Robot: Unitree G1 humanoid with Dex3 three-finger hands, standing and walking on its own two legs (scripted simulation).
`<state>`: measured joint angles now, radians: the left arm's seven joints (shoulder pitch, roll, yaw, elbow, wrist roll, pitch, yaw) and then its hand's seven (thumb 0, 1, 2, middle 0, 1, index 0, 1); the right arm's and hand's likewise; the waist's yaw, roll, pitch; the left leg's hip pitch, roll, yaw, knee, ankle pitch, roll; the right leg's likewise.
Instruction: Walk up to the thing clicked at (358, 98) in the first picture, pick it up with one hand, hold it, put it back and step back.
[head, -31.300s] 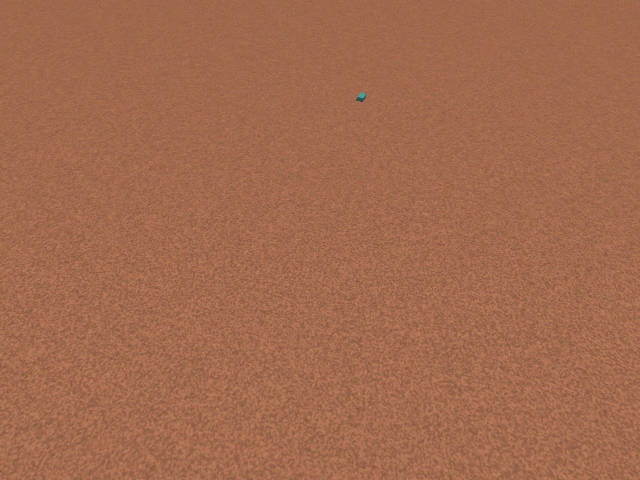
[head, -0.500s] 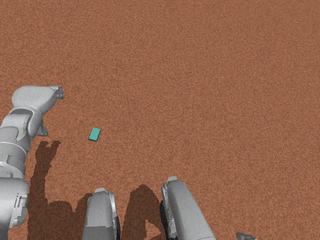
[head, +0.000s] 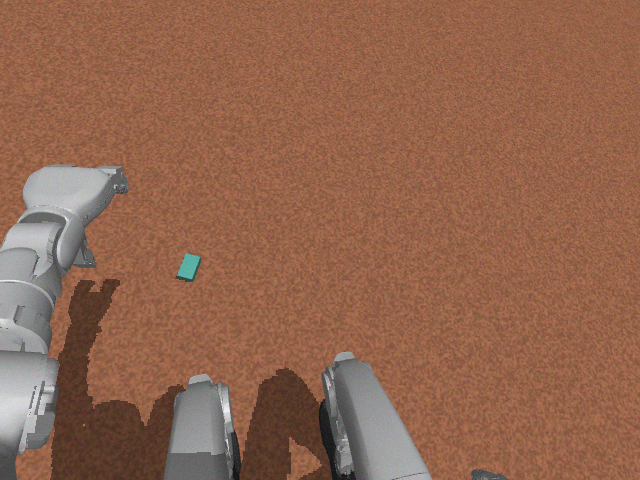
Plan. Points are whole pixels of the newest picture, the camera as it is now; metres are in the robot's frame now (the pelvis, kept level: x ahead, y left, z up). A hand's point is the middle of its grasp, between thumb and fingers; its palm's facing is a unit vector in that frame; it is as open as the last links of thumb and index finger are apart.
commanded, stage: go down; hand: left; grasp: from above
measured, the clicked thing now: (189, 267) +0.57 +0.17 -0.57
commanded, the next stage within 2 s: none
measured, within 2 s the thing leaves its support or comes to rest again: neither
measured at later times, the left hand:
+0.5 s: hand (85, 224) +0.47 +0.24 -0.08, palm faces -0.40 +0.05 -0.91, open 11.8 cm
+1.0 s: hand (87, 225) +0.47 +0.24 -0.09, palm faces -0.39 +0.05 -0.92, open 12.0 cm
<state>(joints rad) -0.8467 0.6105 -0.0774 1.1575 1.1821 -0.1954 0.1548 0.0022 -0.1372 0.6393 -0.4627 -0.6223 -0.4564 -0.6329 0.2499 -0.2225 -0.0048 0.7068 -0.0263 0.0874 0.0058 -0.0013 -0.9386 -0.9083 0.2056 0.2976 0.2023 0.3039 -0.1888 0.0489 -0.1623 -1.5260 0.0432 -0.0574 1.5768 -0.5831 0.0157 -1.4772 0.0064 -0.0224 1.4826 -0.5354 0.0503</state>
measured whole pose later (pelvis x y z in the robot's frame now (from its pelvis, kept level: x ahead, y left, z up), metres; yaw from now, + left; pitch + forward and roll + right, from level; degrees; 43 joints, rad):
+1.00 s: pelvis +0.00 +0.00 -0.01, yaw +0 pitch +31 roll -5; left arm -0.85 0.61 -0.06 1.14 1.19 -0.18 0.17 0.00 -0.18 0.67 -0.42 -0.68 -0.42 -0.69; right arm 0.24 -0.23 -0.01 0.70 -0.03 0.09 0.01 0.00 -0.94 -0.91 0.20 0.30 0.20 0.30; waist -0.18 0.05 -0.15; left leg -1.55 0.04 -0.06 1.59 -0.59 0.01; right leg -1.50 0.01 -0.02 1.51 -0.54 0.05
